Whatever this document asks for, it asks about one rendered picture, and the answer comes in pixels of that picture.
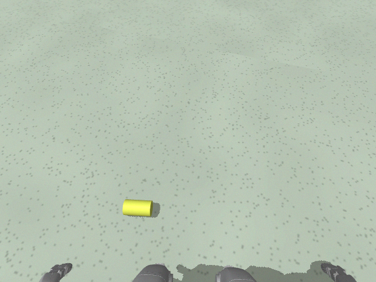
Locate right robot hand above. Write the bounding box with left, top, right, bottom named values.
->
left=321, top=263, right=356, bottom=282

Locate can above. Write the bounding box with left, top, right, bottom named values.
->
left=123, top=199, right=153, bottom=216

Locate left robot hand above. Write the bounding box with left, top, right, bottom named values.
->
left=39, top=263, right=72, bottom=282

